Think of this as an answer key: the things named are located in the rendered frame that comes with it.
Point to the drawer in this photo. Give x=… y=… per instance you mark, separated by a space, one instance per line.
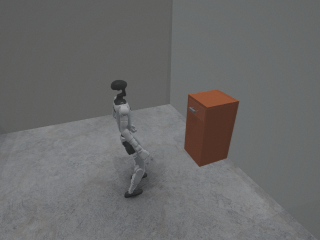
x=201 y=111

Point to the cabinet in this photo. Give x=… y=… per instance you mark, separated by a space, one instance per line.
x=209 y=141

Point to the right robot hand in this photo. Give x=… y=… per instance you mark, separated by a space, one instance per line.
x=144 y=154

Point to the left robot hand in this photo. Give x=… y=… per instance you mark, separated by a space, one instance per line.
x=133 y=127

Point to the robot left upper arm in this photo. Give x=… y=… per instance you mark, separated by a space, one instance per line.
x=113 y=113

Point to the robot right upper arm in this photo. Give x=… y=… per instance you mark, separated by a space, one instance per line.
x=124 y=114

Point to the robot left thigh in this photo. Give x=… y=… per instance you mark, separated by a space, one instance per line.
x=136 y=139

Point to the robot right forearm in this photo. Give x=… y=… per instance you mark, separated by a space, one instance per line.
x=129 y=138

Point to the robot head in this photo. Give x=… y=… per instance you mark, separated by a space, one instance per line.
x=119 y=85

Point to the handle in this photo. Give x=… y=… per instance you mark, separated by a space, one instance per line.
x=192 y=109

